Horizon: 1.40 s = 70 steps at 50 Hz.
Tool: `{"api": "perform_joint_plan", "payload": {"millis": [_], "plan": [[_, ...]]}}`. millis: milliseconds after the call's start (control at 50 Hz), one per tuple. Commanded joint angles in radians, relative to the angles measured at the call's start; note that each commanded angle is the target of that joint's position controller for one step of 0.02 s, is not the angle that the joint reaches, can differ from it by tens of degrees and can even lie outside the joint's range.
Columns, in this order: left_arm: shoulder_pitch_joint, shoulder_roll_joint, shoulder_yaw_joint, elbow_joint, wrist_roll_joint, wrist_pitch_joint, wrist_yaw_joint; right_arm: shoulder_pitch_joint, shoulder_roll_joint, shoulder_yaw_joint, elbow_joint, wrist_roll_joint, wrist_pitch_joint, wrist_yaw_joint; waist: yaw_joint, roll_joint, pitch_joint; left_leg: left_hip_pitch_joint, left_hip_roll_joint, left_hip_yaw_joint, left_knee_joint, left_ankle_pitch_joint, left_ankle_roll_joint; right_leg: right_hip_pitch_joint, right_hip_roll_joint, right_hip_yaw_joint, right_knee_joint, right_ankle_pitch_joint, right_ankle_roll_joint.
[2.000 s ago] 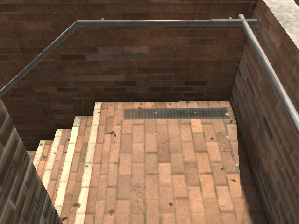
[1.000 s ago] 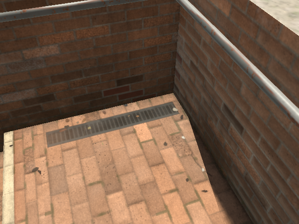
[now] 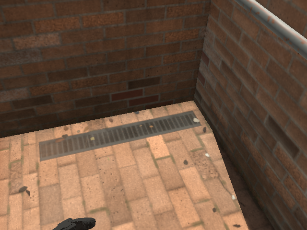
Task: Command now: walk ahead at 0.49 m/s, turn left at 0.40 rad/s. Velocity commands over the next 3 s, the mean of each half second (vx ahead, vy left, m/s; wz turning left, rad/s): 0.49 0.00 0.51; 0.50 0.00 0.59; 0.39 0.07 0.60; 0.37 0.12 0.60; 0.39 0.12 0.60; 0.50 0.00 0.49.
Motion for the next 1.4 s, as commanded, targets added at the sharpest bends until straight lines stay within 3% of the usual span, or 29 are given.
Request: {"api": "perform_joint_plan", "payload": {"millis": [20,160,200,240,260,280,300,320,340,360,400,480,620,700,740,760,780,800,840,1020,1100,1180,1200,1220,1240,1280,1340,1360,1400], "plan": [[-0.193,0.067,0.024,-0.113,0.031,-0.028,-0.047,-0.037,-0.148,-0.029,-0.101,0.036,-0.030,-0.045,0.010,0.033,0.209,-0.121,0.181,-0.375,-0.254,0.333,0.124,0.066,0.044,0.015,-0.461,0.379,0.011],[-0.241,0.068,0.031,-0.208,-0.023,-0.059,-0.084,-0.046,-0.143,-0.080,-0.121,0.051,0.031,-0.041,-0.085,0.137,0.203,0.159,0.133,-0.424,0.009,0.330,0.112,0.182,0.005,0.058,-0.824,0.226,0.006],[-0.045,0.124,0.057,-0.142,-0.027,-0.058,-0.085,-0.122,-0.184,-0.096,-0.137,0.035,0.041,-0.040,0.004,0.178,0.128,0.137,0.118,-0.426,0.188,0.397,0.093,0.414,-0.065,0.087,-0.954,0.327,-0.036],[0.353,0.163,0.096,0.014,0.001,-0.037,-0.066,-0.136,-0.156,-0.092,-0.115,0.013,0.027,-0.005,0.171,0.049,0.003,-0.150,0.006,-0.281,0.595,0.262,0.024,0.963,-0.062,-0.018,-0.923,0.412,-0.041],[0.638,0.155,0.089,0.101,0.033,-0.033,-0.065,-0.173,-0.108,-0.089,-0.101,0.016,0.012,0.017,0.301,-0.077,-0.088,-0.529,-0.101,-0.221,0.995,-0.260,-0.019,1.383,-0.149,0.022,-0.672,0.597,-0.086],[0.547,0.167,0.080,0.104,0.041,-0.051,-0.066,-0.026,-0.106,-0.084,-0.136,0.055,-0.012,0.023,0.171,-0.323,-0.106,-0.770,-0.028,-0.272,1.091,-0.187,-0.018,1.486,-0.198,0.066,-0.430,0.793,-0.075],[0.465,0.145,0.077,0.074,0.030,-0.046,-0.061,-0.040,-0.157,-0.081,-0.162,0.067,-0.028,0.023,0.158,-0.319,-0.182,-0.821,0.035,-0.253,0.999,-0.053,-0.035,1.446,-0.215,0.130,-0.472,0.594,-0.124],[0.475,0.139,0.080,0.081,0.041,-0.041,-0.066,-0.123,-0.154,-0.076,-0.185,0.060,-0.029,0.015,0.176,-0.188,-0.181,-0.864,0.060,-0.188,1.051,-0.014,-0.039,1.354,-0.254,0.190,-0.544,0.357,-0.188],[0.470,0.265,0.112,0.137,0.026,-0.036,-0.062,-0.170,-0.134,-0.064,-0.262,0.073,-0.023,-0.005,0.116,-0.174,-0.238,-0.908,0.100,-0.092,1.180,0.057,-0.052,1.249,-0.393,0.480,-0.724,-0.270,-0.339],[0.381,0.152,0.083,0.120,0.037,-0.053,-0.049,-0.247,-0.181,-0.085,-0.273,0.072,-0.015,-0.013,0.087,-0.014,-0.151,-0.864,0.167,-0.191,0.940,0.325,-0.006,1.039,-0.408,0.526,-0.830,-0.455,-0.311],[0.238,0.043,0.031,0.109,0.037,-0.064,-0.031,-0.355,-0.177,-0.092,-0.295,0.048,0.016,-0.007,0.025,0.037,0.061,-0.721,0.184,-0.223,0.670,0.449,-0.020,0.648,-0.272,0.246,-0.831,-0.148,-0.228],[0.273,0.133,0.035,0.134,0.052,-0.059,0.017,-0.483,-0.150,-0.087,-0.384,0.021,0.003,0.020,0.050,-0.096,0.076,-0.479,0.162,-0.125,0.162,0.700,-0.065,0.530,-0.141,-0.037,-0.883,0.194,-0.168],[0.473,0.192,0.047,0.170,0.013,-0.028,0.025,-0.759,-0.146,-0.063,-0.518,0.028,0.029,0.091,0.160,0.007,0.117,-0.577,0.120,-0.010,-0.136,0.685,-0.005,0.912,-0.182,-0.119,-0.849,0.161,-0.102],[0.431,0.261,0.064,0.139,0.006,-0.024,0.030,-0.669,-0.215,-0.089,-0.533,0.014,0.026,0.098,0.069,-0.074,0.039,-0.229,0.018,0.110,-0.228,0.488,0.061,0.904,-0.170,-0.212,-0.615,0.675,-0.091],[0.382,0.247,0.057,0.075,0.031,-0.039,0.033,-0.295,-0.394,-0.153,-0.441,0.019,0.025,0.074,-0.083,0.108,-0.164,0.400,0.163,-0.195,-0.306,0.804,0.183,0.511,-0.070,-0.252,-0.023,0.251,-0.036],[0.515,0.134,0.018,0.044,0.043,-0.078,0.001,-0.341,-0.462,-0.157,-0.465,0.023,0.018,0.071,0.044,0.353,-0.347,0.713,0.430,-0.753,-0.439,0.739,0.400,0.167,0.122,-0.098,0.318,-0.741,-0.002],[0.409,0.227,0.045,0.023,0.020,-0.118,-0.022,-0.288,-0.376,-0.138,-0.472,-0.003,0.024,0.058,-0.034,0.212,-0.357,0.694,0.405,-0.796,-0.537,0.508,0.358,0.051,0.088,0.054,0.335,-0.697,-0.032],[0.277,0.243,0.057,-0.030,-0.004,-0.122,-0.016,-0.365,-0.344,-0.130,-0.464,0.002,0.014,0.047,-0.009,0.146,-0.153,0.545,0.365,-0.633,-0.557,0.552,0.302,-0.019,0.048,0.021,0.245,-0.608,-0.047],[0.256,0.205,0.062,-0.038,0.027,-0.097,0.006,-0.482,-0.297,-0.114,-0.472,0.023,-0.005,0.056,0.095,0.012,-0.039,0.240,0.285,-0.453,-0.593,0.758,0.240,0.131,-0.013,0.000,0.066,-0.522,-0.032],[0.027,0.124,0.045,-0.156,0.031,-0.030,0.005,-0.399,-0.325,-0.118,-0.427,0.033,0.005,0.026,0.058,0.118,0.036,-0.037,0.143,-0.302,-0.600,0.766,0.148,0.360,0.065,-0.068,-0.486,-0.216,0.034],[-0.062,0.201,0.062,-0.185,0.037,-0.073,-0.038,-0.365,-0.366,-0.132,-0.430,0.032,0.020,0.021,0.031,0.126,0.046,0.057,0.179,-0.406,-0.548,0.621,0.130,0.398,0.084,-0.024,-0.633,-0.170,0.017],[0.113,0.283,0.089,-0.145,0.011,-0.095,-0.007,-0.385,-0.326,-0.126,-0.448,0.033,0.017,0.016,0.137,0.194,0.009,0.102,0.161,-0.475,-0.379,0.666,0.081,0.640,0.078,-0.010,-0.756,-0.297,-0.053],[0.248,0.345,0.101,-0.144,0.032,-0.095,0.020,-0.413,-0.261,-0.105,-0.460,0.041,0.022,0.021,0.229,0.152,-0.082,-0.055,0.020,-0.357,-0.031,0.648,-0.008,0.921,-0.074,0.082,-0.719,-0.028,-0.107],[0.334,0.398,0.104,-0.115,0.068,-0.087,0.025,-0.222,-0.193,-0.091,-0.483,0.042,0.022,0.022,0.129,-0.205,-0.245,-0.346,-0.115,-0.293,0.230,-0.028,-0.077,1.248,-0.380,0.502,-0.718,0.326,-0.261],[0.328,0.349,0.106,-0.116,0.042,-0.076,0.020,-0.135,-0.339,-0.114,-0.431,0.053,0.029,0.020,0.110,-0.185,-0.316,-0.389,0.000,-0.311,0.399,-0.011,-0.110,1.230,-0.453,0.596,-0.700,0.216,-0.280],[0.243,0.242,0.072,-0.140,0.025,-0.036,0.019,-0.298,-0.409,-0.131,-0.467,0.045,0.056,0.018,0.145,-0.016,-0.146,-0.435,0.064,-0.216,0.434,0.136,-0.153,1.034,-0.303,0.302,-0.730,0.015,-0.195],[0.253,0.221,0.062,-0.081,0.017,-0.026,0.009,-0.380,-0.283,-0.095,-0.509,0.042,0.036,0.037,0.140,-0.156,0.009,-0.411,0.132,-0.076,0.336,0.264,-0.120,0.805,-0.149,0.135,-0.932,-0.577,-0.163],[0.210,0.243,0.063,-0.103,0.036,-0.036,0.008,-0.452,-0.312,-0.106,-0.523,0.046,0.054,0.045,0.153,-0.034,0.128,-0.454,0.105,-0.107,0.330,0.312,-0.131,0.764,-0.191,0.149,-0.915,-0.273,-0.196],[0.265,0.273,0.070,-0.067,0.035,-0.051,0.014,-0.453,-0.299,-0.111,-0.542,0.018,0.058,0.041,0.140,-0.015,0.069,-0.461,0.098,-0.149,0.299,0.308,-0.149,0.814,-0.239,0.067,-0.830,0.272,-0.218]]}}
Next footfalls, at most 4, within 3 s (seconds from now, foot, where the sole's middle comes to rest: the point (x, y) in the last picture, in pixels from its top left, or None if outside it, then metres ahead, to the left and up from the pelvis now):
0.24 right None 0.34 -0.15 -0.92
0.72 left None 0.58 0.15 -0.92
1.20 right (113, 187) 0.90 0.12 -0.92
1.76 left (48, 227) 0.70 0.44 -0.92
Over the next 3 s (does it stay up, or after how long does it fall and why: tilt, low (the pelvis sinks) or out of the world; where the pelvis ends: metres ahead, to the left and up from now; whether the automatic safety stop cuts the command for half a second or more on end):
stays up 0.79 0.70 -0.19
